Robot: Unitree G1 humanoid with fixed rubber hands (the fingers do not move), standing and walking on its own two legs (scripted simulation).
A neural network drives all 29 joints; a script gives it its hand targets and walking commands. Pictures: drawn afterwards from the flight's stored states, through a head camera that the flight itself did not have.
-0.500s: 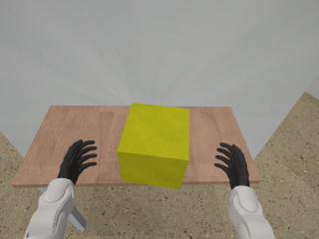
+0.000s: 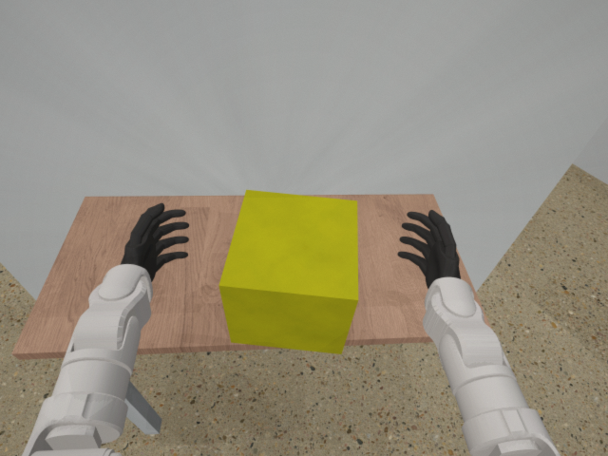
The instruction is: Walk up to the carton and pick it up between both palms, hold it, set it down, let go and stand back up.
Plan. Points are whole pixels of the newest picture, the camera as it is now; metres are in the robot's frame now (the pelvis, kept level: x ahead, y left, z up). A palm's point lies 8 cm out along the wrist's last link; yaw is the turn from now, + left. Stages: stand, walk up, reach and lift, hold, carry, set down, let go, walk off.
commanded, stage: reach and lift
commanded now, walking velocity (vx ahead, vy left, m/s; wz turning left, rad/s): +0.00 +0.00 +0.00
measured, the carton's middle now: (293, 272) +0.42 +0.00 -0.04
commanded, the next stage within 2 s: none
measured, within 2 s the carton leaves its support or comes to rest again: neither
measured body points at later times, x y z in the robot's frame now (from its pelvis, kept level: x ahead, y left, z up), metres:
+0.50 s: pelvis +0.00 +0.00 +0.00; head +0.03 +0.02 +0.44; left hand +0.45 +0.19 +0.09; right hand +0.42 -0.18 +0.10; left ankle -0.01 +0.10 -0.74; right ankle +0.00 -0.12 -0.74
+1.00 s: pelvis -0.01 +0.00 -0.04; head +0.06 +0.02 +0.41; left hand +0.42 +0.19 -0.01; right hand +0.41 -0.16 +0.00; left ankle -0.01 +0.10 -0.74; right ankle +0.00 -0.12 -0.74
